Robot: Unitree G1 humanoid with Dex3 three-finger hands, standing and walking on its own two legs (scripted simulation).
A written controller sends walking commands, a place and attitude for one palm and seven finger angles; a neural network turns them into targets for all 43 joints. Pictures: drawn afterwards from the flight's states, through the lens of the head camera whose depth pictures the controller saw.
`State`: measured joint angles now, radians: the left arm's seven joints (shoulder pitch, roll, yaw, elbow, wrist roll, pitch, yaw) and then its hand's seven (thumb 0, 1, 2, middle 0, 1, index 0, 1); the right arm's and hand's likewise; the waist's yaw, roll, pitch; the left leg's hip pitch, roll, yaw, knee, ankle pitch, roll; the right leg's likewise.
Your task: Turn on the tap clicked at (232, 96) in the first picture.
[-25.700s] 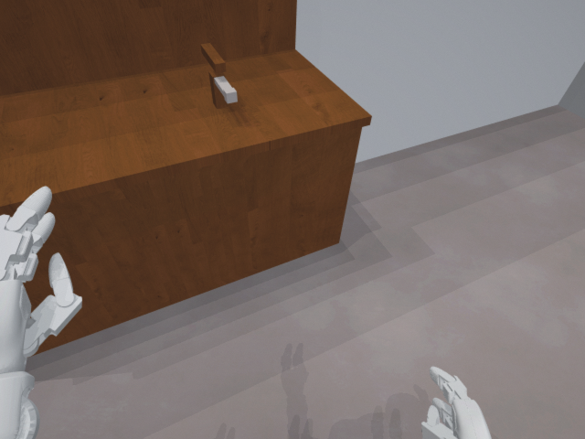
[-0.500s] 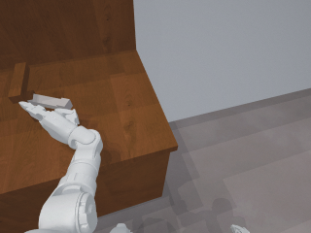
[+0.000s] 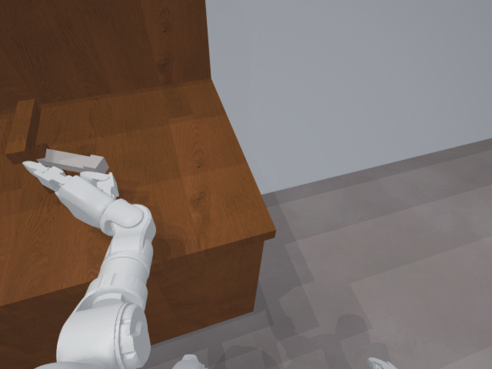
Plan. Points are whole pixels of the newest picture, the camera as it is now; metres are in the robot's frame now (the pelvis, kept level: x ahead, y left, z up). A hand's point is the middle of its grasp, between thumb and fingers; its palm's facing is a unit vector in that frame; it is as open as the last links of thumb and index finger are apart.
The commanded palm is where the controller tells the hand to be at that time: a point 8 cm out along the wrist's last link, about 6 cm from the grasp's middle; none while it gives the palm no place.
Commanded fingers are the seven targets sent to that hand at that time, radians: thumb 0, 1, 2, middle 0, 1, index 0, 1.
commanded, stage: push the lever round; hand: left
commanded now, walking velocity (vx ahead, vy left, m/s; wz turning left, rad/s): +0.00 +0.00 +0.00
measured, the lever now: (96, 166) +0.45 +0.26 +0.07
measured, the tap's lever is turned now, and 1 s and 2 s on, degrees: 60 61 61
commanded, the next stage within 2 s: none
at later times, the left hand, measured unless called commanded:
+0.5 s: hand (111, 178) +0.42 +0.23 +0.07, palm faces +0.87 -0.50 -0.06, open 8.5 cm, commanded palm +0.42 +0.24 +0.07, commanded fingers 0.00 0.90 0.90 -0.15 -0.15 -0.15 -0.15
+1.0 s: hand (111, 178) +0.42 +0.23 +0.07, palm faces +0.87 -0.49 -0.06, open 8.5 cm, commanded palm +0.42 +0.24 +0.07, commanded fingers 0.00 0.90 0.90 -0.15 -0.15 -0.15 -0.15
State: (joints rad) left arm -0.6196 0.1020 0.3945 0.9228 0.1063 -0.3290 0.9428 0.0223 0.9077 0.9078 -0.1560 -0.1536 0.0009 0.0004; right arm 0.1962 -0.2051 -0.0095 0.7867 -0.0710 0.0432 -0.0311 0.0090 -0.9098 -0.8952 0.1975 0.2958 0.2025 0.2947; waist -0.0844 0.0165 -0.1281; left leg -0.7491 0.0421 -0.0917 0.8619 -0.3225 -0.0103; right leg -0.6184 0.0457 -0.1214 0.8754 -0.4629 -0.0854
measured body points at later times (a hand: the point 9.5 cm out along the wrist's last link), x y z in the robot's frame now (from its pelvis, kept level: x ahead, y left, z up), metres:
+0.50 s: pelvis -0.01 +0.00 +0.00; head +0.04 +0.00 +0.44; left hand +0.37 +0.25 +0.07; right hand +0.08 -0.25 -0.13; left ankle +0.06 +0.16 -0.69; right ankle -0.01 -0.06 -0.69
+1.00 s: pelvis +0.00 +0.00 +0.00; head +0.04 +0.00 +0.45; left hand +0.37 +0.25 +0.07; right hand +0.09 -0.25 -0.13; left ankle +0.06 +0.16 -0.69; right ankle -0.01 -0.06 -0.69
